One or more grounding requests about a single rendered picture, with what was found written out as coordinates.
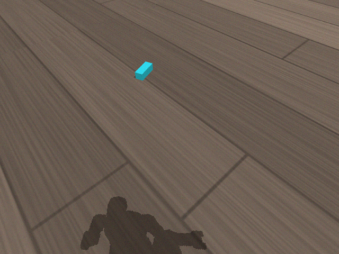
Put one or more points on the carton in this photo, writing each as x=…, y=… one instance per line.
x=142, y=72

